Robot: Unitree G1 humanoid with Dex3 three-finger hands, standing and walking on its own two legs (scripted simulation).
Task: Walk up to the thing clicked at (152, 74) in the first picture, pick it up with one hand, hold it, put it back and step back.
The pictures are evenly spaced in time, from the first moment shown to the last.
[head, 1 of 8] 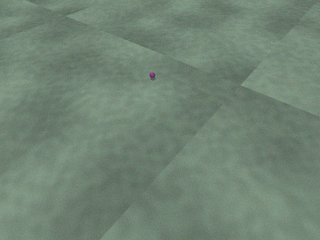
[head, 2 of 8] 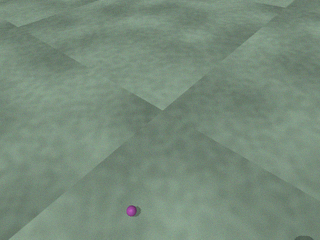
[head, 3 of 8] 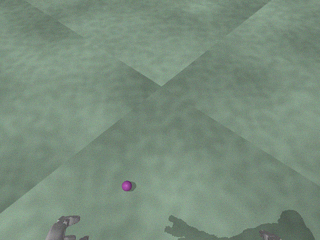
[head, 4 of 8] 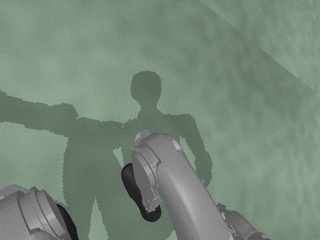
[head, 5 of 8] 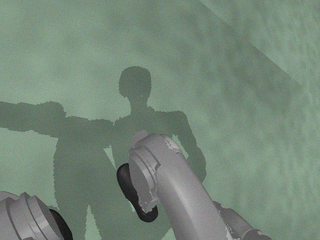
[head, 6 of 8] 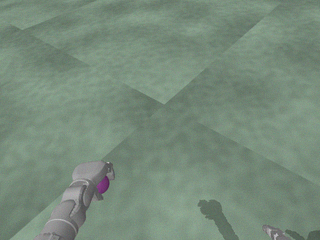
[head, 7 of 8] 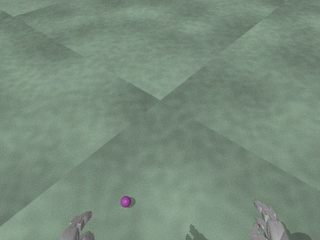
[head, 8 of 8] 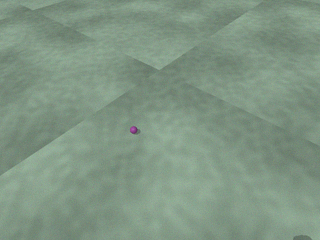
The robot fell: no
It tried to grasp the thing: yes
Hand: left
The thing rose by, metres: 0.69
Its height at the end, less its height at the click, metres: +0.00
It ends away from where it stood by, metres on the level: 0.02
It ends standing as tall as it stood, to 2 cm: yes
